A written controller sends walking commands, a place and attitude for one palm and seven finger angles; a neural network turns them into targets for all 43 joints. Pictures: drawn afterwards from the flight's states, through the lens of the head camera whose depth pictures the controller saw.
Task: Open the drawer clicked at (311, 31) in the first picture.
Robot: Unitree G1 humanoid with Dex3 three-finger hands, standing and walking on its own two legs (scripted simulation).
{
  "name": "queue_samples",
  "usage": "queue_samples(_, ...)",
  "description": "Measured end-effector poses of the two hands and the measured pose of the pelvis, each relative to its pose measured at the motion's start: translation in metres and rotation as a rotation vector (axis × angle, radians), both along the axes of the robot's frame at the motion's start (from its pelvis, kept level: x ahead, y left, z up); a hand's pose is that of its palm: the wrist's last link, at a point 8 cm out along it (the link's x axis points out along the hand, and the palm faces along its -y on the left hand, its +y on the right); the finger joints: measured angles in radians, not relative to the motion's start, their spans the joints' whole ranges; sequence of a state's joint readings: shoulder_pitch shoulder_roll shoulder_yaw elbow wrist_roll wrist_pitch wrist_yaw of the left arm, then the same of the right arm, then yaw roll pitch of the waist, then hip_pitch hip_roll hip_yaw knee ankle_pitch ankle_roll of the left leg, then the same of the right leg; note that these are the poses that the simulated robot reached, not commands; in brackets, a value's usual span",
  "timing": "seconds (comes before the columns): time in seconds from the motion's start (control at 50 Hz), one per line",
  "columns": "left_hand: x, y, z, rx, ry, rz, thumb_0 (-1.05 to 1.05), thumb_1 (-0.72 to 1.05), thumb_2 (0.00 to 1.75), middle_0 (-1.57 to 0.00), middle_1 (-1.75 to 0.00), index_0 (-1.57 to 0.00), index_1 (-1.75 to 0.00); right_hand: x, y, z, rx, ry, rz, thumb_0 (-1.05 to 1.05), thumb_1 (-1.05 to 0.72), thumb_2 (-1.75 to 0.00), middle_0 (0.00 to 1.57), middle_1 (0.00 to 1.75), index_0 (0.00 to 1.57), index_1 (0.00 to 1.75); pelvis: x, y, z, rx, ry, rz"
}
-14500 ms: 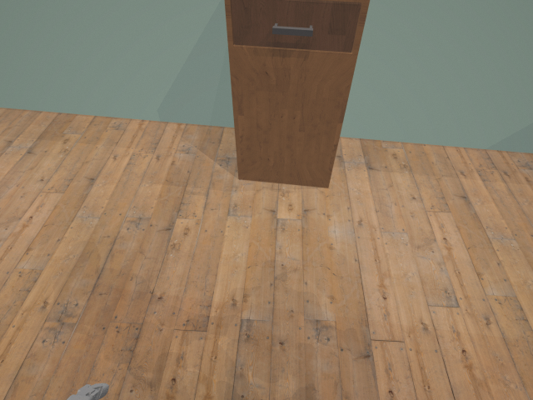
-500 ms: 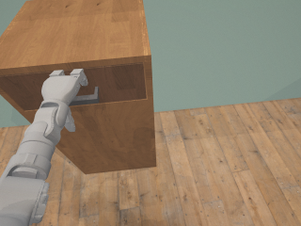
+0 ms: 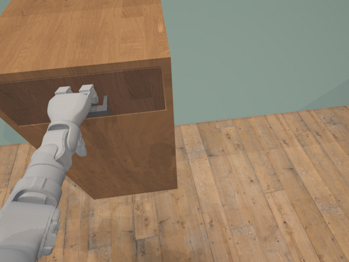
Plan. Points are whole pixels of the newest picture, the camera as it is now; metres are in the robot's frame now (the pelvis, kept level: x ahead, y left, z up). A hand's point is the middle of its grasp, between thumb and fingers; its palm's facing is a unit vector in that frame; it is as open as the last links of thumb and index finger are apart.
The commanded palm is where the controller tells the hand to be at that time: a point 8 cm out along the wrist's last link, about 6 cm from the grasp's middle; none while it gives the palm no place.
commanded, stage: lower the fingers behind the handle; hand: left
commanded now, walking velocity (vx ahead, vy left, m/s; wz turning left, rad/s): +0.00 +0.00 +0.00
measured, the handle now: (82, 107) +0.49 +0.26 +0.05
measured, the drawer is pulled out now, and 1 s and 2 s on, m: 0.00 0.00 0.02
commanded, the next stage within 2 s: close the thumb around the handle in 0.74 s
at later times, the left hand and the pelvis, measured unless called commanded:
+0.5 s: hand (83, 125) +0.44 +0.25 +0.02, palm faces -0.02 -0.01 -1.00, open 13.7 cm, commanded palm +0.42 +0.26 +0.08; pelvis +0.00 +0.00 -0.01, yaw +0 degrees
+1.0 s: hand (80, 126) +0.44 +0.26 +0.02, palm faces -0.03 -0.01 -1.00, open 13.1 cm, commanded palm +0.42 +0.26 +0.08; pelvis -0.01 +0.00 -0.01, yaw +0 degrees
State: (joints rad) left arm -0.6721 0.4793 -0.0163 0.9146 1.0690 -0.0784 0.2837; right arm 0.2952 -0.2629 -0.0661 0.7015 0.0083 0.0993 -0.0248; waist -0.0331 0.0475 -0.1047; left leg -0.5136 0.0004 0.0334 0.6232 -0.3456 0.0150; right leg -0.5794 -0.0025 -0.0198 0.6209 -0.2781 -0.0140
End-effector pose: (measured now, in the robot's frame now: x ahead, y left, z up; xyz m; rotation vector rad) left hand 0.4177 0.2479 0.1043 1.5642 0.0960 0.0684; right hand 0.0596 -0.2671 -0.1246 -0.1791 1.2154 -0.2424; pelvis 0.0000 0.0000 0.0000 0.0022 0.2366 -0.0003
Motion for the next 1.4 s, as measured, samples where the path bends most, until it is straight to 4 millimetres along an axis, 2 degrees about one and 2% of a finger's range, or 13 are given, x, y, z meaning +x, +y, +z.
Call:
queue_samples(0.34, 0.003, 0.001, -0.025, -0.001, 0.029, 0.008, 0.0, -0.49, 0.3, -0.32, -1.21, -0.32, -1.2, -0.021, -0.002, -0.005, -0.012, 0.052, -0.019, 0.01, -0.91, -0.89, 0.2, 0.3, 0.21, 0.3, -0.002, 0.0, -0.005, -0.003, 0.036, -0.003)
queue_samples(0.94, 0.003, 0.006, -0.025, -0.009, 0.014, 0.016, 0.0, -0.46, 0.32, -0.34, -1.22, -0.33, -1.21, -0.026, 0.0, -0.006, -0.02, 0.047, -0.024, 0.01, -0.91, -0.89, 0.2, 0.3, 0.21, 0.3, -0.006, 0.003, -0.008, -0.006, 0.045, -0.007)
queue_samples(1.1, 0.002, 0.013, -0.027, -0.01, 0.021, 0.026, 0.0, -0.19, 0.43, -0.34, -1.24, -0.35, -1.23, -0.026, 0.001, -0.005, -0.021, 0.06, -0.023, 0.01, -0.91, -0.89, 0.2, 0.3, 0.21, 0.3, -0.004, 0.005, -0.008, -0.009, 0.044, -0.004)
queue_samples(1.4, -0.001, 0.015, -0.027, -0.015, 0.006, 0.013, 0.0, 0.58, 0.76, -0.39, -1.32, -0.4, -1.32, -0.011, 0.008, -0.006, -0.006, 0.041, -0.011, 0.01, -0.91, -0.89, 0.2, 0.3, 0.21, 0.3, 0.001, 0.009, -0.007, -0.013, 0.04, -0.003)
